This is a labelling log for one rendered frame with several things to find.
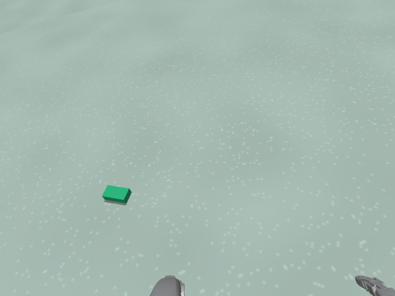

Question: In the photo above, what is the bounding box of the small box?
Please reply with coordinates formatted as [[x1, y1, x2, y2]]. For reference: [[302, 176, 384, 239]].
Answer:
[[102, 185, 131, 204]]

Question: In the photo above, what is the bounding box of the right robot hand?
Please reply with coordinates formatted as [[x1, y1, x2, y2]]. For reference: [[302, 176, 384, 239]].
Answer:
[[355, 276, 395, 296]]

